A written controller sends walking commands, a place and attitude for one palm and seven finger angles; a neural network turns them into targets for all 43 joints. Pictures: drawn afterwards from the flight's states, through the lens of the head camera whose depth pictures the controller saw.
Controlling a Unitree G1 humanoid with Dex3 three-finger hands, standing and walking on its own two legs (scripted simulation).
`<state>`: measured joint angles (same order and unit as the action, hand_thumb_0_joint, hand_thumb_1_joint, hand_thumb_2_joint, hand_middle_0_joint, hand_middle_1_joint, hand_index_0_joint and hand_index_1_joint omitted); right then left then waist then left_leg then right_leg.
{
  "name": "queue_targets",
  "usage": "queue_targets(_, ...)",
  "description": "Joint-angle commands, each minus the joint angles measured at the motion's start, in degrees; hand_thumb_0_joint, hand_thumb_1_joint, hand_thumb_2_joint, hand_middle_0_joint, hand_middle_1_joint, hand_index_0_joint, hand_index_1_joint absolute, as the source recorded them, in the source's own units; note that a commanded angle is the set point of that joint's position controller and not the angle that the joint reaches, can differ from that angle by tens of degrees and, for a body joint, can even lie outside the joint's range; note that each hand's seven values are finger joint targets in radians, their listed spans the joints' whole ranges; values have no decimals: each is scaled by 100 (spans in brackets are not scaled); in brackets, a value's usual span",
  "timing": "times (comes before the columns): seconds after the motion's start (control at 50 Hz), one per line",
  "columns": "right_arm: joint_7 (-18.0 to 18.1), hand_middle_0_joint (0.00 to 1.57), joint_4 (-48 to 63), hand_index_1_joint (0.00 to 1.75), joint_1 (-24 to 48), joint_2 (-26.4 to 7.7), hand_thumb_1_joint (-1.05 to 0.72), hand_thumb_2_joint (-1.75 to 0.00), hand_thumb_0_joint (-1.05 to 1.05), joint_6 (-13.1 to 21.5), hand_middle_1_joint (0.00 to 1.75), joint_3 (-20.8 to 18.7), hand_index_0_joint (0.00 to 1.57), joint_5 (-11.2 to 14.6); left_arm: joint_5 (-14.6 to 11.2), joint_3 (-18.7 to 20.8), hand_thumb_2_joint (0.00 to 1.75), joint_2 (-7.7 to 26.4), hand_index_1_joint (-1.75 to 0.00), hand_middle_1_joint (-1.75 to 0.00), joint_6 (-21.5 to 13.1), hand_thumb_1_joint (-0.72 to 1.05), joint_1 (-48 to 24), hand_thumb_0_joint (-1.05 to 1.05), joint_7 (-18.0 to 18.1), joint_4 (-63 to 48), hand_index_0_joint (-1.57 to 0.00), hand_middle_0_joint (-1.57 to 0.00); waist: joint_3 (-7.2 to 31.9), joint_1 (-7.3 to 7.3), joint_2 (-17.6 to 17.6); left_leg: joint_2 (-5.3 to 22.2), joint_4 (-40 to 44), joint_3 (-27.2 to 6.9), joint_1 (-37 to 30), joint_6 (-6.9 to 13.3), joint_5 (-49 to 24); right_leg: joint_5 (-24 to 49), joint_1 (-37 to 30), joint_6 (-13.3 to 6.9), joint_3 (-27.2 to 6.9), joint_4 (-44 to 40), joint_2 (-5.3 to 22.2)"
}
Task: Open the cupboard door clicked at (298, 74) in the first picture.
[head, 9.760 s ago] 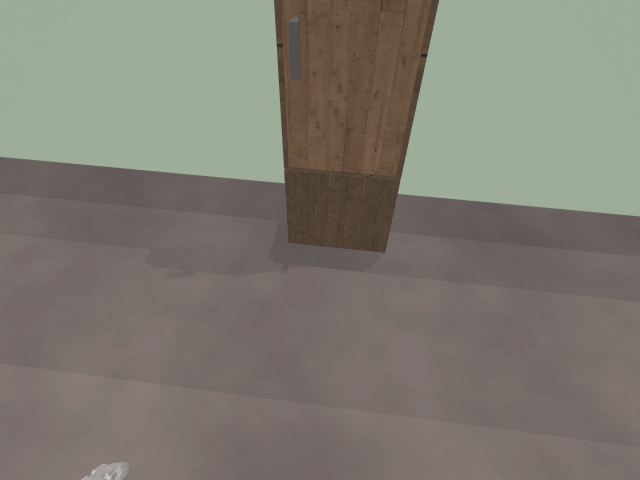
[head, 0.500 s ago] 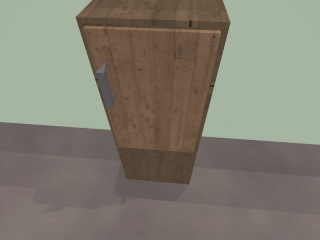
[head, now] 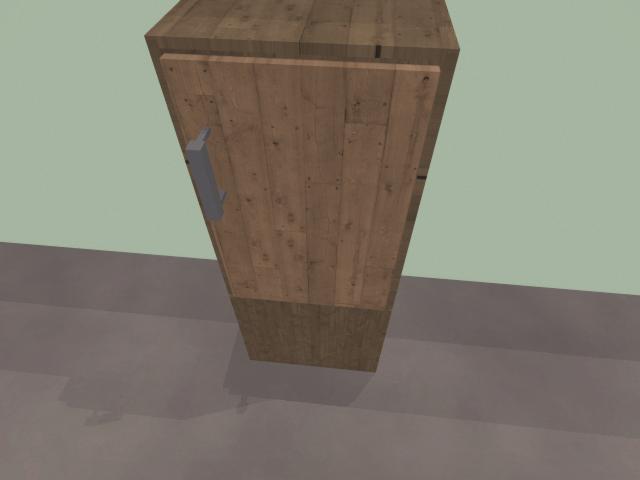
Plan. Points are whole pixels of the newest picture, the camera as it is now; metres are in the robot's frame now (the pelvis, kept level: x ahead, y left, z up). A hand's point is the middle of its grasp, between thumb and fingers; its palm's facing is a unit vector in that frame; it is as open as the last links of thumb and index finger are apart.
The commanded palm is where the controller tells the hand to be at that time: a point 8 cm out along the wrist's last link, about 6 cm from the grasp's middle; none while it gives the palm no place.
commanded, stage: look again from close up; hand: left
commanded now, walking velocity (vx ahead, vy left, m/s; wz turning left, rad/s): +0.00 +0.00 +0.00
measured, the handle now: (210, 175) +0.54 +0.22 +0.07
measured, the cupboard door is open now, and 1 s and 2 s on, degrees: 0 0 0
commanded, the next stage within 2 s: raise the hand with hooked fingers in 0.38 s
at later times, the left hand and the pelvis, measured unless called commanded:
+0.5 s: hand out of the picture -0.01 +0.16 -0.18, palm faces +0.05 -0.98 -0.20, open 7.3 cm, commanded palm +0.08 +0.21 -0.07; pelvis -0.01 -0.01 +0.00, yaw +0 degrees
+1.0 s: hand out of the picture +0.12 +0.19 -0.05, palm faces +0.09 -1.00 -0.03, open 9.2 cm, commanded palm +0.13 +0.25 -0.02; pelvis -0.05 +0.00 -0.06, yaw +1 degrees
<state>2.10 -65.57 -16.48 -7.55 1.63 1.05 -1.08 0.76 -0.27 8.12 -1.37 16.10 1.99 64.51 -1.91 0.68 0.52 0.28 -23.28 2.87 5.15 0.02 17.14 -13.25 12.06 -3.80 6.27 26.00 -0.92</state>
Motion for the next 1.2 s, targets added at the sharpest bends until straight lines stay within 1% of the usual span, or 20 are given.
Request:
queue_targets(0.0,34,20,80,30,-466,-483,-90,-90,0,71,30,-79,20,31,-31,94,90,572,-30,-30,-82,90,340,0,2,-178,-20,-20,-11,-21,-69,557,414,-433,635,162,-1006,1369,-598,11,-891,-418,862)
queue_targets(0.44,30,20,19,30,-609,-351,-90,-90,0,21,30,-85,20,24,-29,108,90,551,-30,-30,-62,90,397,0,7,-195,-20,-20,-319,-4,-60,489,407,-396,789,132,-611,560,-405,31,-965,-759,850)
queue_targets(0.46,-5,20,354,30,29,-615,-90,-90,0,75,30,-169,20,87,30,158,90,724,-30,-30,-188,90,949,0,266,80,-20,-20,-299,202,-94,435,-908,62,1141,-56,-570,4475,-522,541,-1265,-371,1159)
queue_targets(0.48,235,20,2590,30,141,-1782,-90,-90,0,1041,30,-206,20,325,-1343,274,89,1661,-32,-32,-1443,88,-3272,0,78,-8581,-20,-20,2417,-525,1207,-71,25,-208,-190,192,-1270,2632,-1138,248,-1151,-24,779)
queue_targets(0.5,396,20,2273,30,728,-1173,-90,-90,0,1460,30,-63,20,267,-852,471,88,1474,-33,-33,-1057,85,-1234,0,375,-7232,-20,-20,2263,-80,1959,-23,53,-31,-146,232,-1880,1585,-1105,28,-924,60,391)
queue_targets(0.52,408,20,2009,30,637,-1263,-90,-90,0,1594,30,-186,20,328,-974,349,87,1086,-34,-34,-764,83,-1034,0,658,-6860,-21,-21,1718,-220,1695,65,22,-126,271,84,-1467,749,-617,81,-647,31,350)
queue_targets(0.54,332,20,1962,30,381,-929,-90,-90,0,1604,30,-193,20,416,-932,-263,86,-144,-36,-36,-196,81,595,0,591,-5427,-21,-21,784,-219,779,104,50,-278,771,145,-1135,508,-168,166,-487,-85,297)
queue_targets(0.56,353,20,2457,30,521,-1169,-90,-90,0,1691,30,-186,20,528,-1235,-376,85,-98,-37,-37,-362,78,-226,0,425,-6568,-21,-21,198,-258,-34,104,5,-474,1004,206,-656,78,168,272,-487,-148,316)
queue_targets(0.6,404,20,2741,30,608,-1427,-90,-90,0,1939,30,-285,20,403,-1219,-108,83,278,-40,-40,-985,74,-134,0,178,-6627,-21,-21,-45,-398,-1389,-1,-459,-402,1442,287,52,-1274,919,396,-614,-352,349)
queue_targets(0.64,309,20,3075,30,463,-1421,-90,-90,0,1997,30,-374,20,298,-1172,76,81,239,-43,-43,-1476,69,28,0,-193,-5866,-22,-22,-234,-338,-2082,-159,-1093,-395,2137,213,256,-2146,1506,418,-868,-146,406)
queue_targets(0.68,156,20,3423,30,609,-1421,-90,-90,0,2046,30,-494,20,225,-1355,375,79,117,-47,-47,-2201,64,1082,0,-763,-5271,-22,-22,67,49,-2249,-213,-1567,-364,2916,94,411,-2334,1504,397,-1008,331,432)
queue_targets(0.72,-118,20,3766,30,718,-1491,-90,-90,0,1958,30,-603,20,222,-1567,985,77,475,-50,-50,-2812,60,2008,0,-1474,-5122,-22,-22,643,375,-1156,-335,-1950,-220,3049,-29,228,-1331,1160,235,-1025,983,444)
queue_targets(0.74,-218,20,3978,30,893,-1512,-90,-90,0,1892,30,-586,20,214,-1633,1035,76,550,-51,-51,-3092,57,1933,0,-1878,-5310,-22,-22,781,362,-472,-393,-2182,-134,3149,-66,179,-943,1210,145,-989,1270,481)
queue_targets(0.76,-246,20,4165,30,1019,-1552,-90,-90,0,1810,30,-601,20,210,-1607,1313,75,903,-53,-53,-3206,55,1702,0,-2105,-5374,-22,-22,948,330,-288,-415,-2390,-65,3382,-48,252,-856,1249,108,-1086,1403,528)
queue_targets(0.82,-215,20,4662,30,1192,-1497,-90,-90,0,1443,30,-601,20,297,-1597,1527,72,1217,-57,-57,-2817,48,1402,0,-2111,-6105,-23,-23,1181,435,-443,-444,-2578,25,3935,76,558,-1320,1218,228,-1490,1369,579)
queue_targets(0.9,-86,20,4973,30,873,-1300,-90,-90,0,1332,30,-527,20,310,-1552,1302,68,1113,-63,-63,-2814,39,89,0,-1540,-7882,-24,-24,1503,102,541,-280,-2549,-92,3497,158,588,-1755,1739,169,-1296,1534,385)
queue_targets(1.0,75,20,4536,30,429,-1296,-90,-90,0,1516,30,-335,20,235,-1341,759,63,1004,-70,-70,-3436,27,-616,0,-1364,-8686,-25,-25,1759,-426,555,-64,-2757,-462,3133,207,245,-914,2222,170,-817,2032,156)
queue_targets(1.06,153,20,4320,30,427,-1460,-90,-90,0,1625,30,-235,20,293,-1397,611,60,1148,-75,-75,-3171,20,-784,0,-1820,-7940,-25,-25,1439,-588,278,-24,-2674,-628,3244,204,537,-1074,2377,214,-610,2007,95)
queue_targets(1.12,240,20,4298,30,518,-1559,-90,-90,0,1619,30,-193,20,398,-1477,920,57,1405,-80,-80,-2264,13,-403,0,-2233,-6814,-25,-25,1225,-372,-62,-59,-2365,-670,3457,191,762,-1376,2072,228,-574,1720,91)
queue_targets(1.18,282,20,4520,30,747,-1492,-90,-90,0,1572,30,-181,20,460,-1720,1485,54,1593,-84,-84,-1438,6,-146,0,-2282,-7022,-26,-26,1827,43,-110,-119,-2011,-586,3281,142,475,-1206,1363,274,-506,1558,206)
